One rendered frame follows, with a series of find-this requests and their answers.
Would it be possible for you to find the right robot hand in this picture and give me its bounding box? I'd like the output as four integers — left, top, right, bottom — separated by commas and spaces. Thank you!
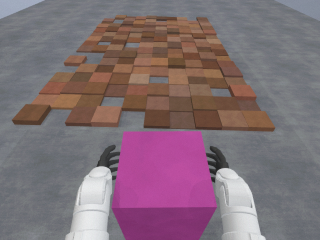
206, 146, 229, 183

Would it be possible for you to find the robot left forearm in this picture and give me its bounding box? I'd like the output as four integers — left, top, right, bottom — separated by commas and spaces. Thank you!
65, 166, 112, 240

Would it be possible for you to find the carton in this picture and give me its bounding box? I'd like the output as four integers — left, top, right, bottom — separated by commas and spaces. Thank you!
111, 131, 217, 240

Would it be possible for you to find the robot right forearm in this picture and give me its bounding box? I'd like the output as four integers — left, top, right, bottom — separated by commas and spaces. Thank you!
215, 168, 266, 240

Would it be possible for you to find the left robot hand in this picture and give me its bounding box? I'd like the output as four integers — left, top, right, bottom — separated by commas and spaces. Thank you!
96, 145, 121, 180

